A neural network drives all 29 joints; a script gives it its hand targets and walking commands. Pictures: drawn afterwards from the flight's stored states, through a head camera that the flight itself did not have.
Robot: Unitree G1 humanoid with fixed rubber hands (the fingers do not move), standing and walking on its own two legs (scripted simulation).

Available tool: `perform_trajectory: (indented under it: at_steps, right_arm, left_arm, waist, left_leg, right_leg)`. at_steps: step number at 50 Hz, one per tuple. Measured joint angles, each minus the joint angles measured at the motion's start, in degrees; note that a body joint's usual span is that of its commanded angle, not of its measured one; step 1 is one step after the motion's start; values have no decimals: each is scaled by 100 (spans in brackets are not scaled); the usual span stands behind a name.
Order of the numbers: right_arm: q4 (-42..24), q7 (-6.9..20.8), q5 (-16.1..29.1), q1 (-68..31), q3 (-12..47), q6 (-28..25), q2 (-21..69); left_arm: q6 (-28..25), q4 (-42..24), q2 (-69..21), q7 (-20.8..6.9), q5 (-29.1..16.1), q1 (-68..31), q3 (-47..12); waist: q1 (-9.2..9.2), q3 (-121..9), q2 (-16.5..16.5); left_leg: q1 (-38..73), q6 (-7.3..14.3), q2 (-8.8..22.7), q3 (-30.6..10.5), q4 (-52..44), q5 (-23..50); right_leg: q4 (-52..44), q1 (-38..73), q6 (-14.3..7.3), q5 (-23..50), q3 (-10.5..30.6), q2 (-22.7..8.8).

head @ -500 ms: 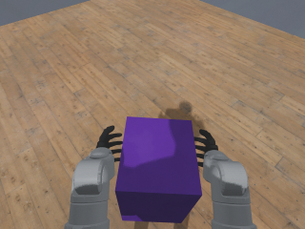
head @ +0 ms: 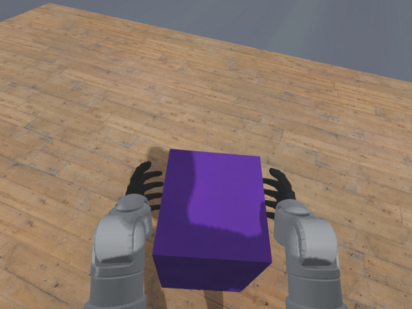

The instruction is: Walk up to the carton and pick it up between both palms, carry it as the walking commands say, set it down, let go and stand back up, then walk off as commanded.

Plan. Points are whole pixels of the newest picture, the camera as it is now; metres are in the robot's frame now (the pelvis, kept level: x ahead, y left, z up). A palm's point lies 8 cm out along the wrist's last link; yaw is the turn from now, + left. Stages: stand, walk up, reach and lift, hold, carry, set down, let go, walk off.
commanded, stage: carry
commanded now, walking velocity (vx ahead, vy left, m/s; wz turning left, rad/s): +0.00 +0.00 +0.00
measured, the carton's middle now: (207, 225) +0.30 -0.01 +0.01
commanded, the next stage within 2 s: none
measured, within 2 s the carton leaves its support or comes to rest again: neither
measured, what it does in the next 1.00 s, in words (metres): walks ahead: right foot, then left foot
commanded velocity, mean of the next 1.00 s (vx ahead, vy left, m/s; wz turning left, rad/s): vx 0.00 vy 0.00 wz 0.00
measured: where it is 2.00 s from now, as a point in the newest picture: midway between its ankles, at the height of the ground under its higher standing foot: outside the picture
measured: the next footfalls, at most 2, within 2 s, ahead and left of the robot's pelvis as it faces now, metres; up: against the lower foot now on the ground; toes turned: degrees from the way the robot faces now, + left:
right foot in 0.08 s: +0.21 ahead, -0.10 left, +0.00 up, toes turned -10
left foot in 0.34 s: +0.20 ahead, +0.11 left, +0.00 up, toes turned +8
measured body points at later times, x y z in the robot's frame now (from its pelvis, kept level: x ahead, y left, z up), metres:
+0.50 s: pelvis +0.20 +0.01 +0.00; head +0.20 +0.01 +0.45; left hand +0.51 +0.14 +0.09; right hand +0.51 -0.12 +0.08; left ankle +0.16 +0.11 -0.75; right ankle +0.17 -0.09 -0.74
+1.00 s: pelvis +0.23 +0.01 -0.01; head +0.22 +0.01 +0.44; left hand +0.53 +0.14 +0.08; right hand +0.53 -0.12 +0.08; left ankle +0.16 +0.11 -0.74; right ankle +0.17 -0.09 -0.74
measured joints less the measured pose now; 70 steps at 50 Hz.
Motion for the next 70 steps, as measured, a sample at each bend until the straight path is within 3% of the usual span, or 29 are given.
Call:
perform_trajectory:
  at_steps: [4,6,7,10,15,18,19,24,34,57,70]
  right_arm:
    - [-105,11,-26,-2,-47,101,-2]
    - [12,47,-51,-50,-182,117,6]
    - [78,48,-56,-63,-223,133,10]
    - [189,-10,-32,-66,-210,144,10]
    - [1,-35,-13,-127,-135,8,33]
    - [-52,-31,-38,-113,-106,-2,33]
    - [-7,-31,-44,-85,-93,2,25]
    - [283,41,-89,-74,-135,100,18]
    - [404,68,-122,-58,-132,170,13]
    - [332,22,-98,26,-35,172,-10]
    - [493,16,-139,19,-20,297,-10]
  left_arm:
    - [73,6,-28,-10,28,-86,-22]
    - [12,243,-50,-13,85,-164,-56]
    - [2,345,-57,-15,92,-185,-47]
    - [-37,481,-55,-22,42,-169,28]
    - [-144,161,-47,-10,-25,-141,77]
    - [-167,113,-39,-13,-34,-122,59]
    - [-162,163,-32,-14,-32,-102,47]
    - [-31,393,-12,6,30,-49,-7]
    - [45,502,-5,11,42,-28,-9]
    - [46,434,18,25,4,56,-50]
    - [135,620,21,-3,17,63,-8]
  waist:
    - [24,24,-24]
    - [161,53,173]
    - [221,98,214]
    - [308,233,172]
    - [382,375,87]
    - [337,283,140]
    - [323,208,76]
    - [298,-272,-124]
    - [299,-482,-80]
    - [313,-389,-126]
    - [315,-461,-89]
  left_leg:
    - [437,-276,90,-43,557,-688]
    - [96,-307,264,-433,1658,-1083]
    - [-202,-278,181,-751,2331,-1321]
    - [-961,-141,-232,-1234,3264,-1535]
    - [-1329,-29,-518,-1307,1736,-1004]
    - [-1019,96,-472,-1197,565,631]
    - [-930,178,-501,-1165,566,696]
    - [-628,301,-642,-1064,510,55]
    - [-574,266,-650,-1038,609,-16]
    - [-678,278,-603,-963,935,-295]
    - [-656,311,-628,-987,797,13]
  right_leg:
    - [-1277,533,-158,1530,-300,63]
    - [-1012,593,-494,1130,-361,201]
    - [-963,633,-559,942,-352,233]
    - [-1242,879,-466,852,-278,185]
    - [-1593,1242,-429,810,-176,132]
    - [-1391,1427,-323,521,-163,182]
    - [-1316,1485,-282,404,-135,148]
    - [-1133,1619,-134,74,-11,4]
    - [-777,1544,39,50,26,-64]
    - [-650,1541,-101,-351,-19,-94]
    - [-764,1568,-133,-61,-67,-120]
